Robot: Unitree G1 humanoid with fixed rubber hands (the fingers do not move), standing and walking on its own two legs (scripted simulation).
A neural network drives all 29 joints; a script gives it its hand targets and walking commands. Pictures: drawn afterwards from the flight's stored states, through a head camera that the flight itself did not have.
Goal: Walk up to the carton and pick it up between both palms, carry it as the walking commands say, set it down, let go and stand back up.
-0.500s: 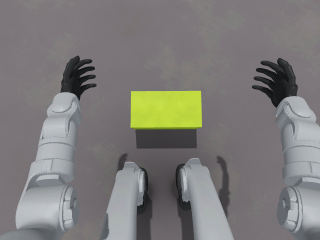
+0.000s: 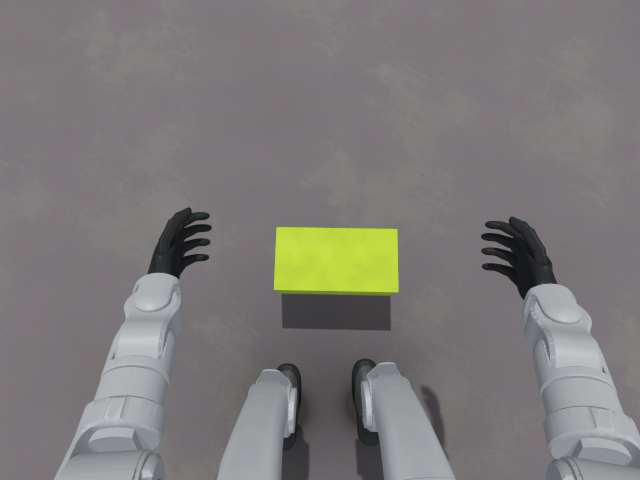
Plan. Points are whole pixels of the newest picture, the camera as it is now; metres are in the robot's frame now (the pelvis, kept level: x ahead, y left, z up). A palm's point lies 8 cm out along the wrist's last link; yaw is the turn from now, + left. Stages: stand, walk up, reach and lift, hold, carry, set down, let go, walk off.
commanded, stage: let go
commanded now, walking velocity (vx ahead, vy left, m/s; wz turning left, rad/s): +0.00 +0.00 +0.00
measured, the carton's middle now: (335, 263) +0.42 -0.03 -0.61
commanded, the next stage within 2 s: stand in 0.92 s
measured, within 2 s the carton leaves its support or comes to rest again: neither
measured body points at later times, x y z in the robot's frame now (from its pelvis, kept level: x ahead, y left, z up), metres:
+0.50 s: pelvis +0.07 +0.01 +0.08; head +0.11 +0.01 +0.53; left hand +0.25 +0.24 +0.00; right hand +0.21 -0.22 +0.00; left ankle +0.03 +0.12 -0.65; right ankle +0.03 -0.10 -0.65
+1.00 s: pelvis +0.05 +0.02 +0.08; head +0.05 +0.01 +0.53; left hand +0.21 +0.26 +0.00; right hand +0.20 -0.22 -0.01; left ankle +0.03 +0.12 -0.65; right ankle +0.03 -0.10 -0.65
